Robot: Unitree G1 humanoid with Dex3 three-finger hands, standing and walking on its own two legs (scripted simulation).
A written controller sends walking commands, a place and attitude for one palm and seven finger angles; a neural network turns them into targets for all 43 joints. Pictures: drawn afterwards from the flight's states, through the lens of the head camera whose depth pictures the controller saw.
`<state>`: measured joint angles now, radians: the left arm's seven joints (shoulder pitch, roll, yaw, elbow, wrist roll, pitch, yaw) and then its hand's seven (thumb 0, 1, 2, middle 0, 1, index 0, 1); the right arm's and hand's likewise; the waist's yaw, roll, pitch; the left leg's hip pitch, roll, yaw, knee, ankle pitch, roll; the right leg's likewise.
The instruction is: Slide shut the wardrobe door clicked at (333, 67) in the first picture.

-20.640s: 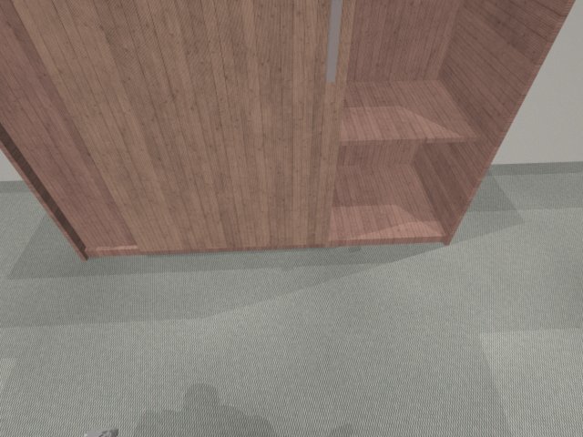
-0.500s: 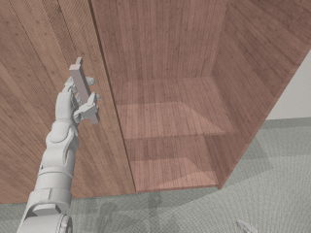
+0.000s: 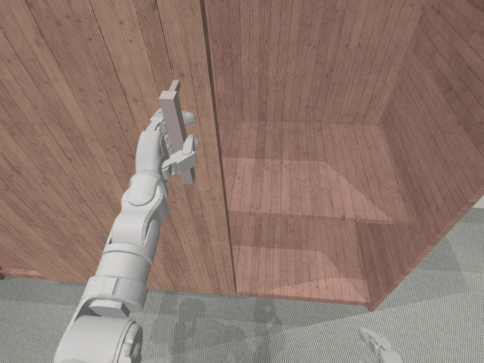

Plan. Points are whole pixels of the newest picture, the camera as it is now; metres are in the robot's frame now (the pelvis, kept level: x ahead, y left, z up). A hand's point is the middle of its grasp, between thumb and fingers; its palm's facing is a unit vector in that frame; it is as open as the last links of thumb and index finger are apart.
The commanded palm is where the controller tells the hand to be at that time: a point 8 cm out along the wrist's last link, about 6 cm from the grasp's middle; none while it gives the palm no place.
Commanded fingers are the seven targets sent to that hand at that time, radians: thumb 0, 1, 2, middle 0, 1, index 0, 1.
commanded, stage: tug the door sideways, standing still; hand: left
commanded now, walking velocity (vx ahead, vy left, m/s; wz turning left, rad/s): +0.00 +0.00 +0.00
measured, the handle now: (182, 135) +0.46 +0.14 +0.14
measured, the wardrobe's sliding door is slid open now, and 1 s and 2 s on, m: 0.53 0.51 0.35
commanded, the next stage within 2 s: step sideways, sliding the door along in 0.48 s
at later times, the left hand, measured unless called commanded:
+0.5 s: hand (200, 156) +0.40 +0.10 +0.14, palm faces +0.06 -1.00 -0.03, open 6.0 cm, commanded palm +0.38 +0.09 +0.14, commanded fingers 0.00 0.90 0.90 -0.45 -1.40 -0.45 -1.40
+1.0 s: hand (207, 156) +0.41 +0.09 +0.14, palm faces +0.16 -0.98 -0.14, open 6.1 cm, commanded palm +0.39 +0.09 +0.14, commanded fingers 0.00 0.90 0.90 -0.45 -1.40 -0.45 -1.40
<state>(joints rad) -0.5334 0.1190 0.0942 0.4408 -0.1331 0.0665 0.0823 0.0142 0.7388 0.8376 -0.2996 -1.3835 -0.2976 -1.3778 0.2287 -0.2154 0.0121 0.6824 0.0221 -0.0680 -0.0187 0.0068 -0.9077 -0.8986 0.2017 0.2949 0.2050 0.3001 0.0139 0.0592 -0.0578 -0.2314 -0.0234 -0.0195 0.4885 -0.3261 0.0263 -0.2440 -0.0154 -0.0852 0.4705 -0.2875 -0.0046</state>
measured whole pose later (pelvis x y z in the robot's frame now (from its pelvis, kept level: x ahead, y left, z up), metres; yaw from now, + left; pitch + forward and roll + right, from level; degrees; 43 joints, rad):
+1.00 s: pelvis -0.02 -0.06 -0.01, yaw +3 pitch -1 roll +0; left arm -0.71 0.21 0.06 0.59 -0.09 -0.07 0.11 -0.03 0.71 0.85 -0.41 -1.39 -0.26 -1.40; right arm 0.22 -0.21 0.00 0.70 0.04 0.01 -0.06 0.01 -0.91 -0.90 0.20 0.30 0.21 0.30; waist 0.02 0.05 0.14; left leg -0.34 0.04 -0.02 0.86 -0.40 0.02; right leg -0.21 0.06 -0.13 0.55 -0.34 -0.10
